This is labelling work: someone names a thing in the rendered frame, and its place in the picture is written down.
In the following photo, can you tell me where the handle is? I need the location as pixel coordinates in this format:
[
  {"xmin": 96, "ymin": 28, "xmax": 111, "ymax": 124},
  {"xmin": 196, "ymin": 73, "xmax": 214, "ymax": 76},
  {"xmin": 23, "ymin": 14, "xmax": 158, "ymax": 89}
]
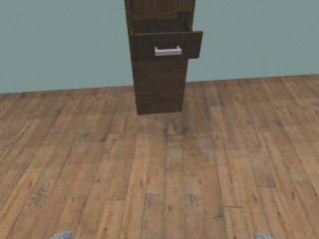
[{"xmin": 155, "ymin": 46, "xmax": 181, "ymax": 56}]

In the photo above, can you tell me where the drawer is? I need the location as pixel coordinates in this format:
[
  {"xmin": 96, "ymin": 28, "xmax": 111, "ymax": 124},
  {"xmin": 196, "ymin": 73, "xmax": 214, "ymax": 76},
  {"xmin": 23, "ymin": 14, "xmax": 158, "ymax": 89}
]
[{"xmin": 130, "ymin": 18, "xmax": 203, "ymax": 62}]

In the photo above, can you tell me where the cabinet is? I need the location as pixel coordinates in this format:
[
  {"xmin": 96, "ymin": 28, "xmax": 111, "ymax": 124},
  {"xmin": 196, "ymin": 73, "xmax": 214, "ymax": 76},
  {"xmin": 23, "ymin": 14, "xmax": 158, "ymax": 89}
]
[{"xmin": 124, "ymin": 0, "xmax": 195, "ymax": 116}]

